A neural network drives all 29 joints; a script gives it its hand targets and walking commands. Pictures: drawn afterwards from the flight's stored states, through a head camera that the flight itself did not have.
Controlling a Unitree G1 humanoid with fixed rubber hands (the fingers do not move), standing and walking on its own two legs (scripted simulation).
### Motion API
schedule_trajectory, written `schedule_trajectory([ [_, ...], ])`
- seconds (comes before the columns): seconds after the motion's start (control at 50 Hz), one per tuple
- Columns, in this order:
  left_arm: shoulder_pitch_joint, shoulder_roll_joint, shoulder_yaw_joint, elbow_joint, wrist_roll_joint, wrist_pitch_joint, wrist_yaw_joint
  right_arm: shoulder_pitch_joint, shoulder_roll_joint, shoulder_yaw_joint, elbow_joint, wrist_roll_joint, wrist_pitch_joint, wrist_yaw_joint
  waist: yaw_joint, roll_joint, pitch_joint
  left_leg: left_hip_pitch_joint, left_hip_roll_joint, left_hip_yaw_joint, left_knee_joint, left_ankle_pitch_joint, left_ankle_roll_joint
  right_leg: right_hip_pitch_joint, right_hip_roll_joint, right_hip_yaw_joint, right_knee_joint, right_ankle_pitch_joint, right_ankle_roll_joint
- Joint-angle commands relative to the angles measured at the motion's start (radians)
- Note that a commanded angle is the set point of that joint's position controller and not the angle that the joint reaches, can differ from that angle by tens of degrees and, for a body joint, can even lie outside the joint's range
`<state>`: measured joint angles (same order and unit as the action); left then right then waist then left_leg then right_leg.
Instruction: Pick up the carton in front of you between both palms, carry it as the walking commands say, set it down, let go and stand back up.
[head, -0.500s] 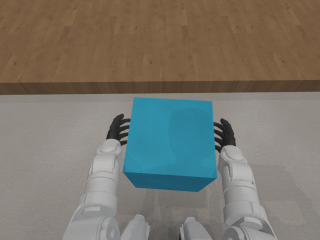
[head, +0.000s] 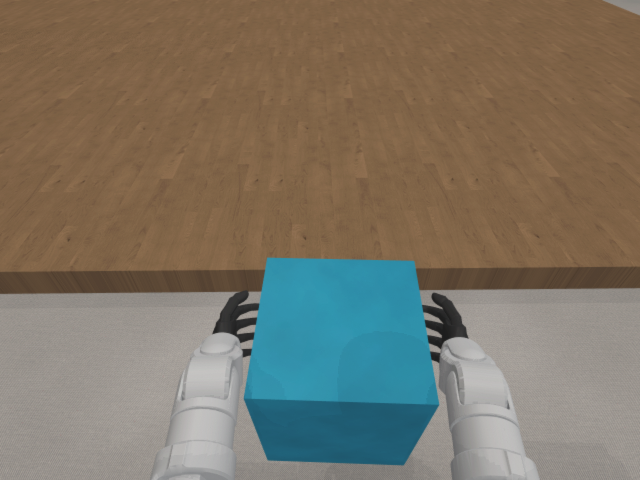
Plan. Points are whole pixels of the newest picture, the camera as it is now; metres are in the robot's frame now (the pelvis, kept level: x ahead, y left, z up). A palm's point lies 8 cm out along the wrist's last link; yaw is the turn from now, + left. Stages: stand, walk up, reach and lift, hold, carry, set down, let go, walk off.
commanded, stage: reach and lift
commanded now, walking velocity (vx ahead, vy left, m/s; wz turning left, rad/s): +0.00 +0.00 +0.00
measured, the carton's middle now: (337, 365) +0.31 +0.00 -0.05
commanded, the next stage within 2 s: hold in 0.92 s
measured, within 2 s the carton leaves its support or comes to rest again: neither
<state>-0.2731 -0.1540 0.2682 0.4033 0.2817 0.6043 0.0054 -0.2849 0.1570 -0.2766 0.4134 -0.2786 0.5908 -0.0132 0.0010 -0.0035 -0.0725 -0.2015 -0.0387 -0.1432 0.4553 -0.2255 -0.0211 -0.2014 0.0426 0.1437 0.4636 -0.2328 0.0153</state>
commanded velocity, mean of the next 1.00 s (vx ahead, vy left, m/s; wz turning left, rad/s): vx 0.00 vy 0.00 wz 0.00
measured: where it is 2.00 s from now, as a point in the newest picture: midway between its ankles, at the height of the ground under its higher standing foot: outside the picture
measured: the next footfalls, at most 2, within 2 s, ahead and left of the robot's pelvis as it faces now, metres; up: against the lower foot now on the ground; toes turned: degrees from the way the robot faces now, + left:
none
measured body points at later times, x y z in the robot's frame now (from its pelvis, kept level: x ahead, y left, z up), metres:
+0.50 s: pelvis +0.00 +0.00 +0.00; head -0.03 +0.00 +0.45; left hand +0.31 +0.15 +0.02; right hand +0.31 -0.15 +0.03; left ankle +0.02 +0.14 -0.74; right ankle +0.01 -0.13 -0.74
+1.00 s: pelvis +0.01 +0.00 +0.01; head -0.03 +0.00 +0.45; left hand +0.30 +0.15 +0.04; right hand +0.31 -0.15 +0.04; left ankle +0.02 +0.13 -0.74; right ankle +0.01 -0.13 -0.74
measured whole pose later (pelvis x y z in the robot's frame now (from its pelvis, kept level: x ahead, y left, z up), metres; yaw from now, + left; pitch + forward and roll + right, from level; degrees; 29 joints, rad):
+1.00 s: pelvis +0.01 +0.00 +0.01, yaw +0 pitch -5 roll +0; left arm -0.24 -0.15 0.20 0.25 0.26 0.72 0.01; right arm -0.25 0.15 -0.22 0.26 -0.27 0.71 -0.01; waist 0.00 0.00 -0.01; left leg -0.07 -0.03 -0.14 0.36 -0.20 -0.02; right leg -0.07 0.03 0.14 0.36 -0.20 0.01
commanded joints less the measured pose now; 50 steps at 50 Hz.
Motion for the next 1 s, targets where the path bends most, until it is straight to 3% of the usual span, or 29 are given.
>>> schedule_trajectory([
  [0.0, -0.543, -0.942, -0.497, 0.023, -0.204, -0.022, -0.264, -0.501, 0.971, 0.498, 0.052, 0.199, -0.003, 0.269, 0.001, -0.003, -0.096, 0.033, -0.054, 0.085, -0.077, 0.000, 0.017, 0.015, 0.042, -0.077, -0.091, 0.014, -0.004],
  [0.16, -0.638, -0.982, -0.529, 0.002, -0.223, -0.027, -0.271, -0.592, 1.000, 0.524, 0.029, 0.209, -0.007, 0.278, -0.003, 0.002, -0.189, 0.068, -0.053, 0.088, -0.066, 0.020, 0.014, 0.056, 0.045, -0.087, -0.074, 0.033, -0.005],
  [0.58, -0.476, -0.954, -0.573, -0.119, -0.249, 0.022, -0.250, -0.444, 0.950, 0.568, -0.094, 0.237, 0.037, 0.267, 0.001, 0.006, -0.204, 0.174, -0.062, 0.079, -0.109, 0.255, -0.002, 0.147, 0.062, -0.080, -0.115, 0.253, 0.006],
  [0.88, -0.465, -0.932, -0.587, -0.169, -0.262, 0.056, -0.253, -0.430, 0.947, 0.586, -0.144, 0.254, 0.073, 0.263, 0.002, -0.001, -0.170, 0.182, -0.065, 0.080, -0.126, 0.237, 0.001, 0.170, 0.058, -0.074, -0.133, 0.251, 0.012],
  [0.98, -0.477, -0.942, -0.656, -0.255, -0.305, 0.083, -0.249, -0.437, 0.955, 0.647, -0.229, 0.291, 0.101, 0.258, -0.006, -0.001, -0.221, 0.220, -0.064, 0.075, -0.131, 0.293, -0.002, 0.210, 0.059, -0.072, -0.141, 0.312, 0.013],
])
